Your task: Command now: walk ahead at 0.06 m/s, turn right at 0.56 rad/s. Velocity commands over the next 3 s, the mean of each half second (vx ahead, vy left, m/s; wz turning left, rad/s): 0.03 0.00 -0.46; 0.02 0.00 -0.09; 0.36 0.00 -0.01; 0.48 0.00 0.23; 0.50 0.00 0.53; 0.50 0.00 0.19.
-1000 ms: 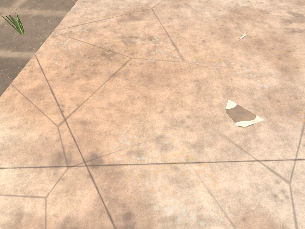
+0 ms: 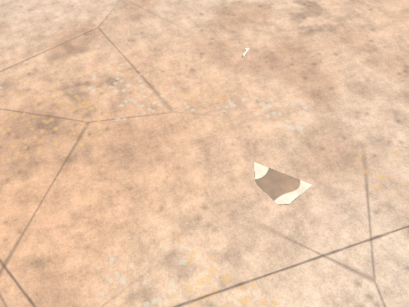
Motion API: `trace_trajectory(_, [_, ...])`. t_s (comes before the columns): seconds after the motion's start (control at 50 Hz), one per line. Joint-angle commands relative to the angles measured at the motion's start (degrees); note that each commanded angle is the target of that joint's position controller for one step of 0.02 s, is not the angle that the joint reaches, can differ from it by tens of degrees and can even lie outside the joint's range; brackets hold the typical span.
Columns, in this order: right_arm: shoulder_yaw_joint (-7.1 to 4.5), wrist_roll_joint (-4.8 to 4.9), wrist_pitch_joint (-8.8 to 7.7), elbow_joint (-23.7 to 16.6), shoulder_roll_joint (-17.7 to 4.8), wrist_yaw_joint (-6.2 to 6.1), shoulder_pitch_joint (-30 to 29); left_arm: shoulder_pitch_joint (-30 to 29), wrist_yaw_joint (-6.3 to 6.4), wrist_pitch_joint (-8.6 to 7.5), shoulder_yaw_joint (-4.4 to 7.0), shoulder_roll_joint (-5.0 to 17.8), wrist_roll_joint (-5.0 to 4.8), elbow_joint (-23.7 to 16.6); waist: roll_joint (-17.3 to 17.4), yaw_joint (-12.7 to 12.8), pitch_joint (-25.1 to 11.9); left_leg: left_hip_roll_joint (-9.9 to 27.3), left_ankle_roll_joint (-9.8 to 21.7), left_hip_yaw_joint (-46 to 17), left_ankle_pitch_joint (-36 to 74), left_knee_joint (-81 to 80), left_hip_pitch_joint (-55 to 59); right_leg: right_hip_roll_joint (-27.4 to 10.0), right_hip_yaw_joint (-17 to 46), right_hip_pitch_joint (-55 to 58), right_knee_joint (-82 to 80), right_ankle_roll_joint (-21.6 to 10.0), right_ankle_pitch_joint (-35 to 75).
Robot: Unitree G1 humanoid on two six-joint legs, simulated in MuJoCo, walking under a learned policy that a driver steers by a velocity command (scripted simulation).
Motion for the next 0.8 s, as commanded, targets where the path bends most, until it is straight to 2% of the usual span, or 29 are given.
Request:
trace_trajectory(0.02, [-2.37, 1.17, 0.8, -2.9, -9.9, -0.35, -0.2, 3.3, -0.49, -0.51, 1.95, 5.8, 0.03, -3.9, 4.7, 2.8, -6.9, 14.8, 5.4, -7.1, 27.6, 4.8, 6.3, 3.0, -2.1, 6.9, -11.5, -3.1, 5.2])
trace_trajectory(0.04, [-2.16, 0.25, 0.84, -2.5, -8.5, 0.01, 3.1, 7.6, 0.51, -0.81, 3.73, 10.7, 0.32, -3.3, -2.3, 3.7, -10.0, 10.0, 1.3, -4.2, 22.4, 16.6, 0.6, 1.0, 4.2, 17.4, -15.8, -6.0, 23.1])
trace_trajectory(0.06, [-0.88, -2.46, 0.23, -5.8, -4.6, 0.65, 1.0, 9.9, 1.83, -0.78, 5.37, 18.4, 1.19, -3.6, -18.3, 1.7, -11.6, 1.4, -3.7, -2.3, -13.0, 35.6, -20.1, -13.1, 24.5, 31.0, -13.6, -14.5, 51.6])
trace_trajectory(0.08, [-0.63, -2.05, -0.4, -7.3, -4.5, 1.2, -1.9, 10.8, 1.35, -1.76, 4.13, 16.4, 2.42, -4.6, -14.6, 3.5, -18.5, -3.9, -4.5, -14.7, -27.0, 47.3, -28.5, -19.2, 35.4, 33.8, -15.8, -23.4, 48.2])
trace_trajectory(0.1, [-1.25, -0.25, -0.5, -7.4, -6.8, 1.6, -4.7, 9.5, 0.73, -2.74, 3.41, 14.0, 2.09, -5.2, -7.4, 4.2, -17.2, -2.4, -3.5, -19.1, -23.8, 50.5, -30.6, -16.7, 30.0, 32.7, -16.7, -21.4, 46.0])
trace_trajectory(0.12, [-1.23, 0.38, -0.42, -7.3, -6.4, 1.37, -5.0, 6.3, 1.05, -3.33, 3.16, 12.7, 1.05, -5.6, -4.8, 2.6, -14.2, -1.4, -2.7, -20.0, -18.3, 48.6, -31.7, -13.2, 24.8, 30.0, -16.6, -17.6, 40.2])
trace_trajectory(0.14, [-1.4, -0.36, -0.15, -6.5, -6.7, 0.76, -4.6, 3.6, 1.42, -3.26, 2.72, 11.2, 0.12, -6.2, -2.2, 1.5, -12.2, -0.4, -2.7, -20.5, -14.3, 45.5, -31.3, -11.0, 22.3, 26.8, -17.2, -14.8, 34.8])
trace_trajectory(0.16, [-1.77, -0.89, 0.19, -6.5, -7.6, 0.29, -4.5, 1.5, 1.89, -2.95, 2.35, 10.3, -0.2, -6.7, -3.0, 0.2, -11.4, 0.0, -2.9, -20.9, -11.7, 42.9, -28.6, -9.7, 21.0, 23.0, -18.1, -13.8, 31.6])
trace_trajectory(0.2, [-1.72, -0.82, 0.61, -6.4, -6.8, 0.22, -3.2, 1.1, 2.37, -2.6, 2.29, 10.7, 0.65, -7.4, -4.5, -0.7, -11.9, -1.6, -3.2, -20.3, -8.7, 39.9, -24.6, -8.1, 20.2, 19.6, -19.0, -13.6, 30.3])
trace_trajectory(0.28, [-0.99, -0.53, 0.93, -6.3, -5.0, -0.03, -3.3, 2.3, 3.27, -2.31, 2.36, 11.4, 0.67, -7.7, -5.8, 0.2, -11.9, -2.6, -4.3, -20.5, -5.9, 29.3, -21.8, -7.3, 20.4, 18.7, -19.5, -13.1, 22.6])
trace_trajectory(0.36, [-0.76, -0.26, 1.13, -6.1, -5.2, 0.5, -3.5, 1.6, 3.33, -1.79, 1.6, 10.6, 1.45, -7.8, -8.0, 1.3, -10.4, -2.6, -4.4, -19.5, -4.9, 22.8, -15.3, -6.4, 20.9, 13.6, -20.4, -12.4, 12.8])
trace_trajectory(0.42, [-0.74, -0.13, 0.59, -6.1, -5.6, 1.15, -3.0, 1.7, 3.01, -1.5, 0.87, 10.0, 1.65, -7.5, -8.6, 1.9, -9.2, -2.8, -3.3, -18.7, -6.1, 17.1, -12.2, -6.6, 22.9, 13.4, -19.1, -11.8, 10.6])
trace_trajectory(0.46, [-0.47, -0.3, 0.0, -5.3, -4.7, 1.84, -0.3, 0.7, 3.09, -1.19, 0.11, 9.0, 1.24, -7.4, -8.0, 0.0, -8.8, -3.4, -1.8, -17.2, -0.5, 6.5, -6.4, -5.2, 22.6, 12.4, -16.6, -10.0, 10.9])
trace_trajectory(0.48, [-0.35, -0.81, -0.24, -4.8, -4.7, 2.2, 1.2, 1.7, 3.17, -1.1, -0.31, 8.2, 1.04, -6.9, -6.8, -0.8, -8.6, -3.0, -0.6, -17.3, 5.6, -0.4, -2.0, -3.5, 21.7, 10.8, -15.4, -7.8, 9.6])
trace_trajectory(0.5, [-0.75, -1.98, -0.39, -4.7, -7.5, 2.28, 2.8, 3.5, 3.3, -1.23, -0.77, 6.8, 1.32, -6.6, -2.1, 0.0, -9.0, 3.1, 1.6, -23.3, 10.4, -2.8, 2.5, -0.2, 18.9, 7.6, -10.5, -4.5, 4.3])
trace_trajectory(0.52, [-1.19, -2.5, -0.23, -5.4, -11.3, 1.97, 2.1, 6.3, 3.08, -1.62, -1.2, 4.9, 2.06, -6.9, 9.9, 3.4, -8.7, 12.9, 6.8, -33.2, 22.8, -3.5, 4.9, 7.6, 11.6, 1.7, -1.3, -1.1, -10.5])
trace_trajectory(0.54, [-0.73, -3.29, -0.46, -5.4, -10.0, 2.11, 0.5, 2.9, 3.12, -2.03, -0.39, 7.4, 1.69, -8.5, 16.2, 1.9, -6.9, 19.0, 15.2, -40.8, 20.3, -7.1, -3.0, 7.8, 9.2, 1.2, 3.1, 1.0, -18.5])
trace_trajectory(0.56, [-0.35, -3.28, -1.03, -6.4, -8.3, 1.97, -1.8, 0.6, 3.29, -2.05, 0.62, 10.7, 1.07, -8.0, 12.6, 0.9, -5.5, 17.1, 15.6, -39.4, 18.0, -7.9, -4.1, 6.1, 10.3, 2.2, 9.4, 1.8, -18.1])
trace_trajectory(0.58, [-0.47, -2.54, -1.29, -6.2, -8.4, 1.58, -2.5, 0.5, 3.41, -1.77, 1.07, 10.7, 0.71, -7.4, 11.0, 1.0, -5.3, 14.9, 14.0, -36.6, 18.3, -7.1, -2.4, 6.4, 9.9, 0.4, 13.0, 2.6, -16.8])
trace_trajectory(0.62, [-0.15, -1.02, -1.51, -6.0, -7.7, 1.28, -3.3, 2.5, 3.59, -0.76, 0.72, 8.0, 1.1, -5.8, 8.8, 1.6, -5.1, 12.5, 11.9, -32.3, 22.8, -5.3, -0.4, 4.5, 10.1, 0.0, 14.7, 4.4, -14.8])
trace_trajectory(0.66, [0.08, -0.7, -0.81, -5.0, -6.7, 1.3, -2.9, 2.9, 3.28, -0.8, -0.64, 4.0, 0.87, -4.9, 8.6, 1.4, -5.6, 8.7, 10.0, -26.9, 26.0, -3.5, -0.2, 3.9, 6.7, 4.9, 6.0, 5.0, -12.9])
trace_trajectory(0.68, [0.14, -0.79, -0.42, -4.4, -6.4, 1.34, -1.6, 1.9, 3.18, -0.98, -1.08, 2.9, 0.65, -4.8, 9.5, 0.4, -6.2, 7.9, 9.8, -26.0, 27.3, -2.7, 0.7, 4.0, 5.4, 7.0, 1.3, 5.1, -11.4])
trace_trajectory(0.7, [0.16, -0.74, -0.08, -3.9, -6.6, 1.37, -0.7, 1.9, 3.14, -1.03, -1.0, 3.1, 0.33, -4.3, 10.0, 0.1, -6.7, 7.6, 9.8, -25.8, 28.1, -1.8, 1.4, 4.4, 4.2, 9.4, -3.6, 5.0, -8.5])
trace_trajectory(0.74, [0.35, -0.05, 0.24, -3.1, -6.6, 1.52, 0.5, 3.6, 2.97, -0.88, -0.63, 4.3, 0.3, -2.7, 9.8, 1.1, -6.7, 6.3, 7.9, -25.2, 24.5, -0.5, 0.8, 5.1, 3.0, 16.1, -17.6, 3.7, 3.7])
trace_trajectory(0.76, [0.59, -0.14, -0.09, -2.7, -6.2, 1.7, 2.0, 3.4, 3.02, -0.7, -0.35, 6.1, 0.77, -2.8, 8.2, 0.5, -7.2, 5.9, 5.6, -25.6, 19.7, -0.6, -1.1, 3.3, 5.6, 20.2, -19.1, 2.5, 9.0])
trace_trajectory(0.78, [1.02, -1.19, -0.72, -2.9, -5.3, 2.13, 2.6, 3.9, 3.35, -0.5, 0.11, 9.1, 1.23, -3.1, 3.1, -0.6, -8.5, 3.9, 2.9, -23.4, 14.2, 1.5, -4.5, -1.4, 10.1, 24.8, -16.5, 0.9, 21.6])
trace_trajectory(0.8, [1.07, -1.48, -1.23, -2.1, -4.2, 2.58, 5.5, 3.1, 3.13, -0.31, 0.42, 10.5, 1.07, -1.9, -4.3, -3.7, -8.8, -0.1, 0.5, -19.3, 6.5, -0.2, -4.3, -2.1, 10.0, 22.4, -13.1, -1.9, 18.1])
